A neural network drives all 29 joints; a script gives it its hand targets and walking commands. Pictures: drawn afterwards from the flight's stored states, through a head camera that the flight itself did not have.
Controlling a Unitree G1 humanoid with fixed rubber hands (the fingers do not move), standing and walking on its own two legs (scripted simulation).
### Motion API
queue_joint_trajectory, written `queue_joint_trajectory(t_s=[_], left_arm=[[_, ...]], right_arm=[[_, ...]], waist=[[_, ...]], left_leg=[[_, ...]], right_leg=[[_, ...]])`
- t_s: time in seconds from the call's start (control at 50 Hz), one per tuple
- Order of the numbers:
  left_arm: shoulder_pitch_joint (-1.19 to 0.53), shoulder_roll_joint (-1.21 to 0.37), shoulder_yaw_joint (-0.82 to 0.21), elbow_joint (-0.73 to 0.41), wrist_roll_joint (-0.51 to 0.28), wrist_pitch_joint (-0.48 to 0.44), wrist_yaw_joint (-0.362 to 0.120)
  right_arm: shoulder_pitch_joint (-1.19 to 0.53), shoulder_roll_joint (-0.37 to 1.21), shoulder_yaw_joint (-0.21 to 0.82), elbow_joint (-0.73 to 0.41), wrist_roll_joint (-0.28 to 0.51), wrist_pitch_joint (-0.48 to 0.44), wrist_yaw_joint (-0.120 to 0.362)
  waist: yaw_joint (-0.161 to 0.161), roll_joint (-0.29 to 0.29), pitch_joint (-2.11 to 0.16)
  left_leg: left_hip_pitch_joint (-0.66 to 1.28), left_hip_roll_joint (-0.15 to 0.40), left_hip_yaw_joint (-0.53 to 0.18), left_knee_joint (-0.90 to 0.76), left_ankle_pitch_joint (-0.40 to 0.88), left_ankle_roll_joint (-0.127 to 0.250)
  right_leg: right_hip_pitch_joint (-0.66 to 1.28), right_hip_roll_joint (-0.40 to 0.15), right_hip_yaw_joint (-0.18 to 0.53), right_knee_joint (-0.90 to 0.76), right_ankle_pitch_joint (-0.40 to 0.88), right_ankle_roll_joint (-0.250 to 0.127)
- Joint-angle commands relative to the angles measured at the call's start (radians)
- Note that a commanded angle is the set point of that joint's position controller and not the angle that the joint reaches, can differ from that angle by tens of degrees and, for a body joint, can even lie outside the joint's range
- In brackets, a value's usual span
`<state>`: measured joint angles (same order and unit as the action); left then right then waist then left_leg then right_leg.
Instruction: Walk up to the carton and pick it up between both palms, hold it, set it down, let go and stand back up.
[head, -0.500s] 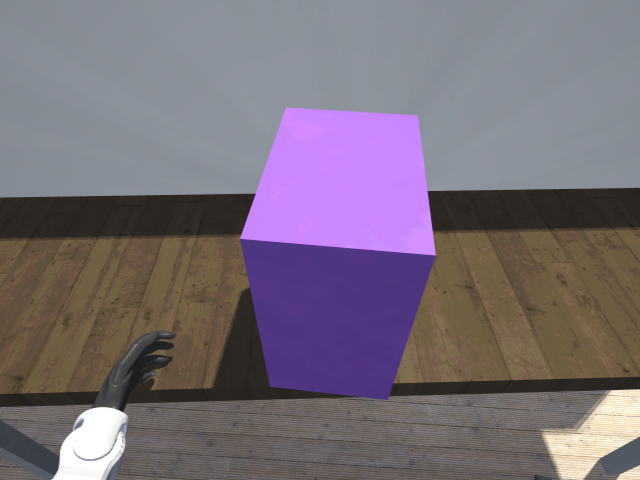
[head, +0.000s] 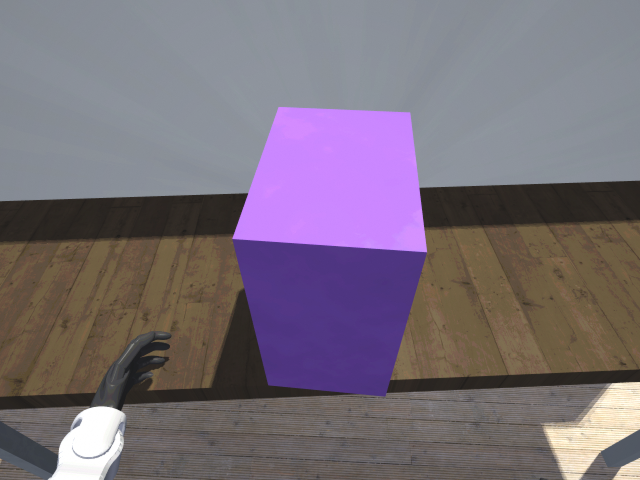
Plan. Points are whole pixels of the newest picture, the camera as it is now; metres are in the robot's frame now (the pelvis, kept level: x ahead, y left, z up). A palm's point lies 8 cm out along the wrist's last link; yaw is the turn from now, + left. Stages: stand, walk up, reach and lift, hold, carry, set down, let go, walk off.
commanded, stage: stand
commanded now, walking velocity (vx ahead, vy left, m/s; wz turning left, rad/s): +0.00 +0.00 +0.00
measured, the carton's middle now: (334, 258) +0.38 -0.02 +0.09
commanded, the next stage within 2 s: none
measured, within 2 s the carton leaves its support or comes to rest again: neither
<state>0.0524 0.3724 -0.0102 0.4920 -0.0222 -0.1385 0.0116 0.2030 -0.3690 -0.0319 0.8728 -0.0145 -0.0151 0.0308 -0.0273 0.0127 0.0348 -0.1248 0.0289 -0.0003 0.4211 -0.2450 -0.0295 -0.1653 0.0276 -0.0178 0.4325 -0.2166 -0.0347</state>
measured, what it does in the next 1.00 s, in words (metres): stands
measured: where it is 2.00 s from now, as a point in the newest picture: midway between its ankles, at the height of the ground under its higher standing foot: outside the picture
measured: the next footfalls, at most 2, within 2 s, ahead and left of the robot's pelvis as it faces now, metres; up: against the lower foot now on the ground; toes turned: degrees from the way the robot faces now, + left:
none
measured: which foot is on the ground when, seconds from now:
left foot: down 0.00-1.00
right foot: down 0.00-1.00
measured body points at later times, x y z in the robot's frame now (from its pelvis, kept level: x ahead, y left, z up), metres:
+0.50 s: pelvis +0.00 +0.00 +0.00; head +0.00 -0.01 +0.45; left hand +0.25 +0.26 +0.00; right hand +0.09 -0.30 -0.11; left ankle -0.01 +0.14 -0.74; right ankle +0.01 -0.10 -0.74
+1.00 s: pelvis +0.00 +0.00 +0.00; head +0.00 +0.00 +0.45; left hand +0.25 +0.26 +0.00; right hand +0.09 -0.30 -0.12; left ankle -0.01 +0.14 -0.74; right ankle +0.01 -0.10 -0.74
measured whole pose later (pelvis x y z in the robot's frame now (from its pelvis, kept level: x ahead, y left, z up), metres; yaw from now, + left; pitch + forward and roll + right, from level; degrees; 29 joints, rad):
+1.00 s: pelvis +0.00 +0.00 +0.00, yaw -1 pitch -3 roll +0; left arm 0.05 0.37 0.00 0.51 -0.03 -0.14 0.01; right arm 0.20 -0.37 -0.03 0.91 -0.01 -0.01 0.03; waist -0.02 0.02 0.04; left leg -0.11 0.03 0.01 0.40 -0.24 -0.03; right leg -0.15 0.03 -0.01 0.41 -0.20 -0.03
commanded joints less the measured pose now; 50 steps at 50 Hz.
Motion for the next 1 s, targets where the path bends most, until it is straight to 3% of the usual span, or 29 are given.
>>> queue_joint_trajectory(t_s=[0.0, 0.02, 0.04, 0.14, 0.2, 0.22, 0.24, 0.28, 0.3, 0.36, 0.38, 0.4, 0.42, 0.44, 0.5, 0.56, 0.58, 0.66, 0.72, 0.74, 0.76, 0.78, 0.8, 0.84, 0.86, 0.88, 0.9, 0.92, 0.98], left_arm=[[0.063, 0.188, 0.073, 0.087, 0.015, 0.082, 0.009], [0.099, 0.185, 0.071, 0.104, 0.016, 0.086, 0.009], [0.105, 0.197, 0.071, 0.114, 0.019, 0.086, 0.013], [0.071, 0.206, 0.077, 0.102, 0.017, 0.084, 0.010], [0.105, 0.196, 0.075, 0.118, 0.015, 0.085, 0.014], [0.097, 0.183, 0.069, 0.116, 0.016, 0.086, 0.013], [0.090, 0.201, 0.076, 0.112, 0.015, 0.084, 0.014], [0.106, 0.190, 0.074, 0.119, 0.015, 0.085, 0.016], [0.103, 0.200, 0.070, 0.115, 0.012, 0.087, 0.018], [0.069, 0.202, 0.076, 0.106, 0.018, 0.086, 0.018], [0.089, 0.208, 0.078, 0.108, 0.012, 0.087, 0.018], [0.087, 0.209, 0.078, 0.116, 0.013, 0.084, 0.013], [0.081, 0.196, 0.074, 0.115, 0.014, 0.085, 0.015], [0.091, 0.196, 0.077, 0.114, 0.014, 0.084, 0.015], [0.077, 0.189, 0.074, 0.122, 0.010, 0.086, 0.019], [0.072, 0.195, 0.080, 0.118, 0.012, 0.087, 0.012], [0.106, 0.195, 0.077, 0.129, 0.011, 0.089, 0.017], [0.063, 0.172, 0.072, 0.120, 0.016, 0.089, 0.009], [0.092, 0.220, 0.086, 0.124, 0.020, 0.088, 0.015], [0.095, 0.198, 0.075, 0.130, 0.017, 0.086, 0.015], [0.096, 0.204, 0.080, 0.132, 0.015, 0.088, 0.016], [0.088, 0.198, 0.079, 0.128, 0.011, 0.087, 0.017], [0.070, 0.195, 0.077, 0.115, 0.014, 0.083, 0.017], [0.076, 0.198, 0.079, 0.123, 0.013, 0.085, 0.017], [0.084, 0.202, 0.078, 0.125, 0.014, 0.087, 0.019], [0.088, 0.205, 0.078, 0.129, 0.012, 0.088, 0.017], [0.104, 0.201, 0.077, 0.132, 0.016, 0.090, 0.016], [0.102, 0.186, 0.074, 0.131, 0.009, 0.090, 0.015], [0.073, 0.193, 0.074, 0.124, 0.012, 0.091, 0.013]], right_arm=[[-0.029, -0.202, -0.055, -0.078, 0.004, -0.025, -0.008], [-0.041, -0.176, -0.044, -0.075, 0.005, -0.020, -0.003], [-0.042, -0.168, -0.042, -0.073, 0.000, -0.017, -0.005], [-0.049, -0.195, -0.049, -0.079, 0.000, -0.029, -0.009], [-0.036, -0.188, -0.041, -0.063, 0.004, -0.024, -0.008], [-0.023, -0.201, -0.049, -0.065, 0.004, -0.025, -0.007], [-0.037, -0.193, -0.045, -0.065, 0.006, -0.025, -0.008], [-0.033, -0.192, -0.045, -0.063, 0.001, -0.025, -0.014], [-0.059, -0.186, -0.046, -0.063, -0.002, -0.022, -0.010], [-0.020, -0.171, -0.038, -0.054, 0.006, -0.021, -0.011], [-0.038, -0.199, -0.045, -0.059, 0.006, -0.021, -0.012], [-0.033, -0.179, -0.040, -0.053, 0.002, -0.018, -0.012], [-0.021, -0.188, -0.048, -0.053, 0.003, -0.023, -0.012], [-0.051, -0.197, -0.048, -0.062, -0.003, -0.023, -0.010], [-0.027, -0.198, -0.048, -0.052, 0.003, -0.021, -0.012], [-0.060, -0.187, -0.045, -0.064, 0.003, -0.025, -0.014], [-0.070, -0.182, -0.045, -0.064, 0.003, -0.022, -0.014], [-0.050, -0.186, -0.042, -0.057, 0.003, -0.019, -0.009], [-0.068, -0.179, -0.044, -0.057, 0.002, -0.015, -0.009], [-0.031, -0.177, -0.043, -0.049, 0.004, -0.018, -0.012], [-0.053, -0.198, -0.049, -0.054, -0.003, -0.017, -0.009], [-0.026, -0.195, -0.046, -0.041, 0.010, -0.021, -0.011], [-0.041, -0.183, -0.048, -0.049, 0.005, -0.022, -0.005], [-0.060, -0.205, -0.053, -0.054, 0.000, -0.024, -0.009], [-0.038, -0.178, -0.050, -0.046, 0.004, -0.024, -0.008], [-0.032, -0.195, -0.048, -0.039, 0.005, -0.021, -0.010], [-0.032, -0.192, -0.050, -0.043, 0.009, -0.018, -0.009], [-0.054, -0.186, -0.047, -0.047, 0.005, -0.012, -0.013], [-0.062, -0.207, -0.055, -0.055, 0.006, -0.019, -0.011]], waist=[[0.033, -0.102, 0.021], [0.047, -0.083, 0.025], [0.049, -0.110, 0.023], [0.030, -0.106, -0.003], [0.041, -0.112, -0.002], [0.043, -0.103, -0.004], [0.042, -0.131, 0.010], [0.039, -0.142, -0.009], [0.048, -0.097, 0.012], [0.029, -0.126, 0.013], [0.044, -0.135, 0.009], [0.037, -0.139, 0.007], [0.028, -0.104, 0.001], [0.039, -0.081, 0.008], [0.039, -0.132, 0.013], [0.042, -0.117, -0.006], [0.053, -0.115, 0.023], [0.035, -0.097, 0.021], [0.050, -0.130, 0.046], [0.034, -0.127, 0.035], [0.046, -0.121, 0.042], [0.029, -0.120, 0.010], [0.032, -0.102, 0.002], [0.038, -0.112, -0.027], [0.034, -0.144, -0.007], [0.045, -0.142, 0.009], [0.043, -0.152, 0.012], [0.051, -0.120, 0.011], [0.048, -0.133, 0.018]], left_leg=[[-0.046, 0.089, -0.095, -0.068, 0.054, 0.057], [-0.050, 0.096, -0.090, -0.065, 0.036, 0.065], [-0.029, 0.091, -0.095, -0.072, 0.062, 0.059], [-0.004, 0.097, -0.100, -0.070, 0.073, 0.060], [-0.026, 0.102, -0.099, -0.075, 0.069, 0.064], [-0.024, 0.100, -0.099, -0.070, 0.078, 0.062], [-0.030, 0.097, -0.100, -0.069, 0.097, 0.060], [-0.024, 0.098, -0.095, -0.066, 0.066, 0.064], [-0.027, 0.094, -0.089, -0.062, 0.065, 0.064], [-0.023, 0.101, -0.094, -0.071, 0.079, 0.064], [-0.023, 0.094, -0.088, -0.067, 0.069, 0.060], [-0.005, 0.099, -0.089, -0.066, 0.077, 0.064], [-0.008, 0.098, -0.085, -0.059, 0.068, 0.062], [-0.028, 0.096, -0.086, -0.069, 0.073, 0.062], [-0.027, 0.095, -0.091, -0.072, 0.068, 0.058], [-0.009, 0.099, -0.090, -0.079, 0.071, 0.060], [-0.034, 0.090, -0.089, -0.067, 0.058, 0.059], [-0.034, 0.103, -0.092, -0.084, 0.059, 0.063], [-0.034, 0.084, -0.081, -0.069, 0.024, 0.056], [-0.029, 0.093, -0.088, -0.071, 0.041, 0.064], [-0.044, 0.089, -0.081, -0.068, 0.056, 0.058], [-0.026, 0.096, -0.091, -0.079, 0.060, 0.065], [-0.014, 0.093, -0.091, -0.078, 0.055, 0.064], [-0.006, 0.096, -0.092, -0.071, 0.079, 0.064], [-0.019, 0.098, -0.092, -0.073, 0.073, 0.071], [-0.028, 0.090, -0.091, -0.077, 0.079, 0.064], [-0.028, 0.093, -0.087, -0.070, 0.073, 0.064], [-0.037, 0.094, -0.084, -0.073, 0.068, 0.061], [-0.023, 0.093, -0.087, -0.083, 0.073, 0.059]], right_leg=[[-0.029, -0.148, 0.146, -0.131, 0.000, -0.004], [-0.037, -0.143, 0.151, -0.138, -0.021, -0.008], [-0.026, -0.149, 0.141, -0.129, 0.016, -0.007], [-0.031, -0.148, 0.143, -0.124, 0.071, -0.003], [-0.015, -0.147, 0.131, -0.111, 0.084, -0.006], [-0.005, -0.147, 0.127, -0.117, 0.102, -0.008], [0.004, -0.158, 0.139, -0.109, 0.176, 0.005], [-0.004, -0.150, 0.134, -0.121, 0.110, -0.003], [-0.016, -0.164, 0.155, -0.129, 0.126, 0.002], [-0.017, -0.149, 0.142, -0.116, 0.126, -0.009], [-0.015, -0.150, 0.141, -0.127, 0.114, 0.005], [-0.016, -0.153, 0.148, -0.127, 0.122, -0.004], [-0.019, -0.158, 0.153, -0.139, 0.109, -0.007], [-0.005, -0.153, 0.145, -0.131, 0.112, -0.010], [-0.009, -0.153, 0.156, -0.148, 0.060, 0.004], [-0.014, -0.139, 0.138, -0.142, 0.049, -0.003], [-0.008, -0.149, 0.133, -0.146, 0.093, 0.015], [-0.015, -0.143, 0.137, -0.140, 0.048, -0.007], [-0.042, -0.149, 0.158, -0.164, 0.015, 0.007], [-0.028, -0.153, 0.161, -0.151, 0.026, -0.007], [-0.027, -0.160, 0.154, -0.151, 0.080, 0.002], [-0.018, -0.158, 0.151, -0.139, 0.062, -0.007], [-0.017, -0.154, 0.154, -0.136, 0.055, -0.002], [0.010, -0.152, 0.142, -0.132, 0.139, 0.004], [0.012, -0.150, 0.145, -0.112, 0.187, 0.000], [0.017, -0.148, 0.147, -0.120, 0.173, 0.014], [0.012, -0.150, 0.139, -0.113, 0.182, 0.003], [0.004, -0.154, 0.148, -0.132, 0.140, 0.008], [-0.025, -0.141, 0.154, -0.142, 0.049, 0.000]])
